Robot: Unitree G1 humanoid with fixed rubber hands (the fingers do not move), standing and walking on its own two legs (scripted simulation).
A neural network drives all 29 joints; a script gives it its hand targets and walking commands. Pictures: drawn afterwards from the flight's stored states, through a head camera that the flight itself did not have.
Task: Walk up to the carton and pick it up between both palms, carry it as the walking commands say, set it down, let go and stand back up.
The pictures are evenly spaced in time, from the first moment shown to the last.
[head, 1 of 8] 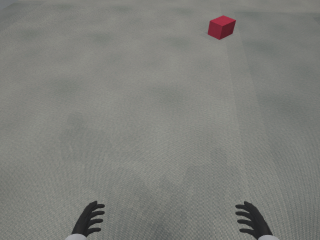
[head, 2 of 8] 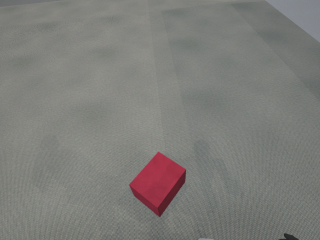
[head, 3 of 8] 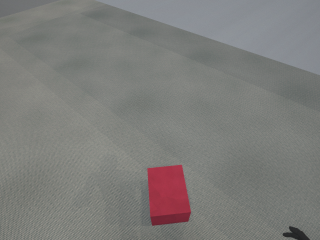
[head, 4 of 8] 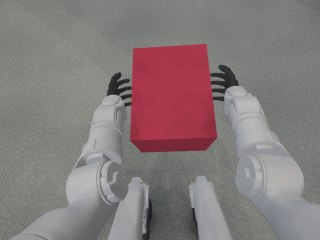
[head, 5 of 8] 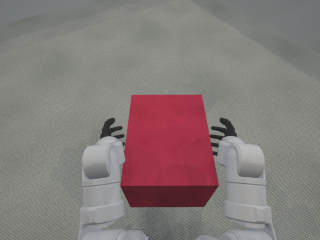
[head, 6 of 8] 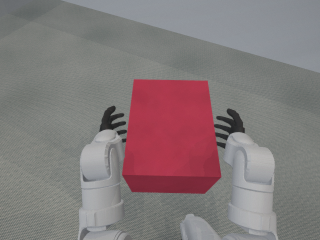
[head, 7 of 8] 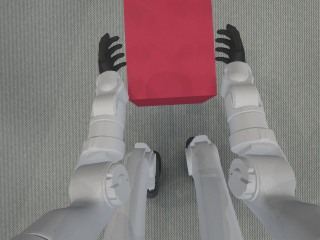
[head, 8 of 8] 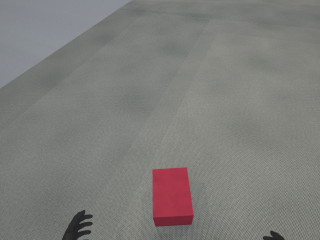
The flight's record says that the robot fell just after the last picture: no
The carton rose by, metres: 0.73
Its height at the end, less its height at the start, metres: +0.00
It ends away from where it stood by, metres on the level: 0.64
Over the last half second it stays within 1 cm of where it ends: yes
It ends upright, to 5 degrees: yes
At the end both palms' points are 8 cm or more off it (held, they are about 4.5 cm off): yes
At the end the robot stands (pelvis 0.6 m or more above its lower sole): yes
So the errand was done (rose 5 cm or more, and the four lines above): yes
